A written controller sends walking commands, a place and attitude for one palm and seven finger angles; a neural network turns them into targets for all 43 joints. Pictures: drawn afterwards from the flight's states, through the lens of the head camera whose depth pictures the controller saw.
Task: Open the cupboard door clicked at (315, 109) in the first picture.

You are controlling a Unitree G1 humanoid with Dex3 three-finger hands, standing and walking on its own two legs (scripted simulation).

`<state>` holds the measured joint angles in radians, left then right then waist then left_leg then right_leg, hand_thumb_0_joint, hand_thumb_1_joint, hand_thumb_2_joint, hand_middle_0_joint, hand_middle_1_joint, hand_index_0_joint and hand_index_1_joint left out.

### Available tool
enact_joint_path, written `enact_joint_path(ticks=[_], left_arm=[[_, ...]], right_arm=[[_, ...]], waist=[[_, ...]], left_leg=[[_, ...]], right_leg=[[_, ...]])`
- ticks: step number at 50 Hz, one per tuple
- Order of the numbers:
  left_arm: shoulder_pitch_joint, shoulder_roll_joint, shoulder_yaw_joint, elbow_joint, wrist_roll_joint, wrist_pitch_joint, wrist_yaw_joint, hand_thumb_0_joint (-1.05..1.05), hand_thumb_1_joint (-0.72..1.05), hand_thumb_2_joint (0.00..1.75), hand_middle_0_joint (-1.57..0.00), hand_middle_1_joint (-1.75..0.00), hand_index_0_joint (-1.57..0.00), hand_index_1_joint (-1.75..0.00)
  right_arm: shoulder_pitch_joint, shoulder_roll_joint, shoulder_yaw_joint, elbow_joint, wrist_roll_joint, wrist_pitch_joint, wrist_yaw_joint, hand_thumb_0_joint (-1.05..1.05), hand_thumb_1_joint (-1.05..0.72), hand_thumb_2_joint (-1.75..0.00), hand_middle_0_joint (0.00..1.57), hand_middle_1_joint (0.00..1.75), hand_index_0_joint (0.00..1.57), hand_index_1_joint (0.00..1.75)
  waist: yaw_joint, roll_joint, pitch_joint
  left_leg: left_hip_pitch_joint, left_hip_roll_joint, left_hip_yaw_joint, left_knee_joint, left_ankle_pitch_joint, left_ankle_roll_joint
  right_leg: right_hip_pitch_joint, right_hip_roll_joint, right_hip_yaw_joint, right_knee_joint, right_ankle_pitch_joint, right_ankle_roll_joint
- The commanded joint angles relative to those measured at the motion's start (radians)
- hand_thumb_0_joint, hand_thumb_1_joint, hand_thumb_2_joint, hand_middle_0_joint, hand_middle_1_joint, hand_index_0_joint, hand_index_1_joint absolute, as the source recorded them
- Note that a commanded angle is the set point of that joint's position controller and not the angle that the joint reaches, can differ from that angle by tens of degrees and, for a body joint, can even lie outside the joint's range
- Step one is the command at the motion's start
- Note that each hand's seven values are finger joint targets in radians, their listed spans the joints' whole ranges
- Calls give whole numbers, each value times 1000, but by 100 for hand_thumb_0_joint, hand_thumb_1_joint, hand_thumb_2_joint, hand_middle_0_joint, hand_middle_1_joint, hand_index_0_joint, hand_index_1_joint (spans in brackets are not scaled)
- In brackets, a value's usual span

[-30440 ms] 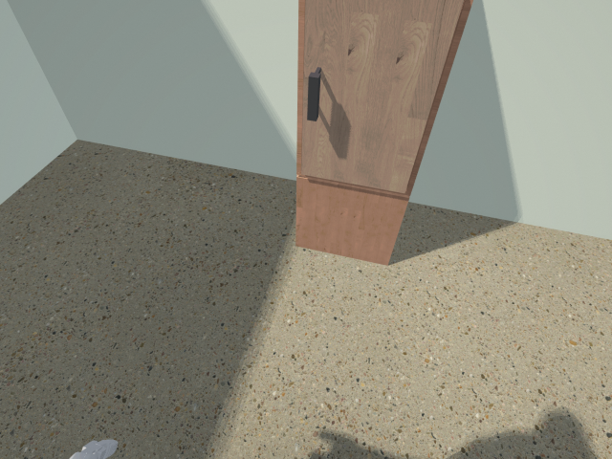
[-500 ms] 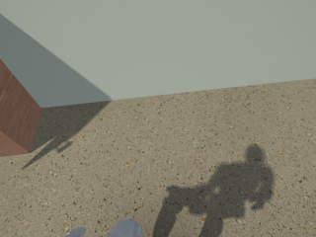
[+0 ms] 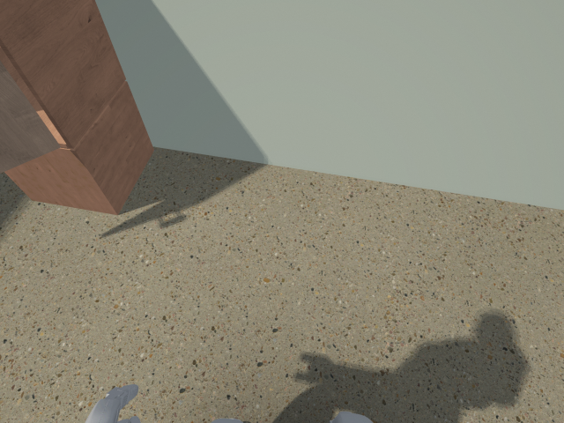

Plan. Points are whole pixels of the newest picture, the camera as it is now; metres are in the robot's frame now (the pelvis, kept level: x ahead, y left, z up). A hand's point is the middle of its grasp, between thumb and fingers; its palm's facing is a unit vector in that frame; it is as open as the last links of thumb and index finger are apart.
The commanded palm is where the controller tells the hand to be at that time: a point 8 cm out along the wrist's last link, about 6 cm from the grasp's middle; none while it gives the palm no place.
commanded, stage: turn to face it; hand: left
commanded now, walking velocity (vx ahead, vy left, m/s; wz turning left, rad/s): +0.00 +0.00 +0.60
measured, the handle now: out of the picture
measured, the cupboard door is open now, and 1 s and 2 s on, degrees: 50 50 50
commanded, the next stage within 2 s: take the last steps up to it in 1.02 s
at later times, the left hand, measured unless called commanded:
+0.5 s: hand out of the picture -0.01 +0.21 -0.19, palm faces +0.34 -0.91 -0.24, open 7.4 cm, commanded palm none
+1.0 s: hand out of the picture +0.01 +0.15 -0.16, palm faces +0.56 -0.80 -0.24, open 7.4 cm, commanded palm none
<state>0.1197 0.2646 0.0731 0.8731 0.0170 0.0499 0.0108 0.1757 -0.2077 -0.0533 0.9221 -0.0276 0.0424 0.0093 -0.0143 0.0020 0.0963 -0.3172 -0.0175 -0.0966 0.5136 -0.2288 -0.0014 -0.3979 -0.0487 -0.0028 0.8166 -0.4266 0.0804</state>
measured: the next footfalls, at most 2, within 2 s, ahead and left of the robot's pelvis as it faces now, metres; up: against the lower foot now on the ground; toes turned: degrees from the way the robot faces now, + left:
right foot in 0.06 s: +0.04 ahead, -0.15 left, +0.00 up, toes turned +1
left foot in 0.42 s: +0.04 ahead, +0.11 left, +0.00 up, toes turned +21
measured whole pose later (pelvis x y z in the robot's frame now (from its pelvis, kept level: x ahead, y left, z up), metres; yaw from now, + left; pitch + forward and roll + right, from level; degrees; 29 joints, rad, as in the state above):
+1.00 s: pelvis +0.05 -0.04 +0.00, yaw +35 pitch +0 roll +1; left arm 0.21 0.18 0.03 0.90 0.03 0.01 0.02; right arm 0.14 -0.24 -0.07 0.95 -0.01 0.07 0.02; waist -0.01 -0.02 0.10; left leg -0.42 -0.01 0.02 0.94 -0.49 -0.05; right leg -0.20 -0.10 -0.11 0.53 -0.32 0.02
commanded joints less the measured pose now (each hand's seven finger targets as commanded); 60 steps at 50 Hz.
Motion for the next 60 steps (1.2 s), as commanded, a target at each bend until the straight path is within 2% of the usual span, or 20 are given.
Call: enact_joint_path(ticks=[1, 3, 4, 8, 15, 18, 19, 21, 22, 25, 37, 38, 40, 44, 51, 53, 54, 55, 56, 60], left_arm=[[121, 81, 22, -55, -10, -40, 7, 0, 90, 90, -20, -30, -20, -30], [162, 227, 49, -56, 15, -56, 21, 0, 90, 90, -20, -30, -20, -30], [139, 227, 36, -69, 8, -48, 21, 0, 90, 90, -20, -30, -20, -30], [53, 101, 9, -80, 1, -59, 25, 0, 90, 90, -20, -30, -20, -30], [155, 163, 33, -35, 9, -59, 21, 0, 90, 90, -20, -30, -20, -30], [142, 167, 38, -27, 3, -56, 14, 0, 90, 90, -20, -30, -20, -30], [123, 165, 39, -36, -5, -53, 10, 0, 90, 90, -20, -30, -20, -30], [62, 62, 7, -112, -9, -41, 4, 0, 90, 90, -20, -30, -20, -30], [3, 87, 11, -117, 0, -27, 14, 0, 90, 90, -20, -30, -20, -30], [6, 75, 19, -68, -1, -17, 3, 0, 90, 90, -20, -30, -20, -30], [112, 68, 13, -54, -8, -40, 3, 0, 90, 90, -20, -30, -20, -30], [147, 104, 22, -48, -4, -50, 9, 0, 90, 90, -20, -30, -20, -30], [174, 223, 40, -50, 16, -58, 17, 0, 90, 90, -20, -30, -20, -30], [66, 106, 10, -63, 5, -58, 23, 0, 90, 90, -20, -30, -20, -30], [166, 152, 26, 8, 11, -62, 18, 0, 90, 90, -20, -30, -20, -30], [141, 137, 24, 21, -1, -57, 15, 0, 90, 90, -20, -30, -20, -30], [148, 97, 20, 5, -10, -50, 12, 0, 90, 90, -20, -30, -20, -30], [151, 35, 0, -15, -16, -42, 9, 0, 90, 90, -20, -30, -20, -30], [108, 44, -8, -18, -4, -28, 14, 0, 90, 90, -20, -30, -20, -30], [55, 29, 0, 20, 1, -30, -10, 0, 90, 90, -20, -30, -20, -30]], right_arm=[[-50, -212, -69, -91, 10, -9, -16, 0, -90, -90, 20, 30, 20, 30], [-52, -111, -56, -129, 21, -11, -3, 0, -90, -90, 20, 30, 20, 30], [-53, -132, -58, -133, 9, -6, 4, 0, -90, -90, 20, 30, 20, 30], [-46, -111, -50, -76, 13, 12, 15, 0, -90, -90, 20, 30, 20, 30], [-137, -77, -23, -94, 20, 2, 24, 0, -90, -90, 20, 30, 20, 30], [-71, -103, -28, -84, 16, -7, 19, 0, -90, -90, 20, 30, 20, 30], [-1, -140, -38, -69, 11, -14, 18, 0, -90, -90, 20, 30, 20, 30], [151, -327, -83, -48, 4, -18, 2, 0, -90, -90, 20, 30, 20, 30], [167, -314, -79, -33, 5, -17, -7, 0, -90, -90, 20, 30, 20, 30], [1, -242, -58, -82, -1, -22, -26, 0, -90, -90, 20, 30, 20, 30], [-46, -217, -63, -89, 7, -10, -18, 0, -90, -90, 20, 30, 20, 30], [-49, -189, -60, -95, 15, -11, -14, 0, -90, -90, 20, 30, 20, 30], [-60, -117, -49, -131, 18, -13, -4, 0, -90, -90, 20, 30, 20, 30], [-57, -107, -43, -75, 12, 10, 6, 0, -90, -90, 20, 30, 20, 30], [-80, -55, -11, -46, 21, -11, 6, 0, -90, -90, 20, 30, 20, 30], [-9, -83, -13, -18, 18, -22, 3, 0, -90, -90, 20, 30, 20, 30], [27, -150, -26, -14, 10, -34, -2, 0, -90, -90, 20, 30, 20, 30], [68, -234, -42, -12, 1, -35, -9, 0, -90, -90, 20, 30, 20, 30], [92, -250, -44, -3, -2, -24, -19, 0, -90, -90, 20, 30, 20, 30], [42, -176, -20, -6, -4, -42, -39, 0, -90, -90, 20, 30, 20, 30]], waist=[[48, 135, -171], [79, -300, -156], [63, -227, -125], [2, -234, -104], [57, -203, -120], [16, -184, -147], [-30, -109, -186], [-103, 317, -250], [-108, 191, -246], [-28, 173, -125], [34, 146, -168], [53, 72, -172], [71, -269, -150], [10, -240, -79], [45, -197, -125], [2, -167, -142], [-13, 16, -182], [-26, 271, -196], [-50, 219, -195], [-12, 190, -110]], left_leg=[[-46, 150, -222, -42, 203, 97], [-314, -76, 54, 352, -339, -42], [-280, -24, 29, 560, -381, -28], [-289, 39, 78, 668, -224, -63], [-147, 20, 196, 259, -224, -53], [26, -2, 215, 52, -82, -30], [175, 21, 183, -53, 72, -7], [396, 452, -362, -113, 708, 258], [342, 433, -333, -111, 546, 269], [115, 300, -224, -174, 254, 190], [12, 169, -215, -51, 277, 119], [-78, 121, -189, 14, 185, 76], [-269, -59, 48, 457, -395, -26], [-244, 27, 59, 665, -253, -43], [-50, -12, 180, 151, -187, -40], [127, 8, 155, -65, 20, -21], [263, 135, 16, -118, 237, 29], [333, 367, -254, -130, 571, 163], [253, 408, -269, -156, 497, 233], [181, 281, -184, -203, 180, 203]], right_leg=[[284, 35, -33, -352, 174, -21], [418, -398, 371, -574, 234, -183], [270, -449, 332, -564, 252, -243], [307, -265, 49, -449, 654, -195], [393, -302, -49, -362, 819, -187], [322, -285, -104, -245, 771, -131], [229, -276, -140, -118, 704, -91], [-190, -66, -120, 293, -275, 8], [-205, -70, -24, 357, -249, -5], [-165, -72, 20, 355, -59, -1], [217, 47, -49, -285, 144, -17], [339, -7, 5, -409, 209, -31], [340, -440, 380, -549, 342, -229], [238, -269, 97, -466, 569, -214], [340, -257, 10, -356, 763, -185], [246, -231, -37, -264, 628, -120], [116, -169, -95, -145, 434, -64], [-55, -68, -126, 3, -99, -5], [-33, -50, -54, 137, -236, -21], [-117, -36, -19, 240, -94, -40]])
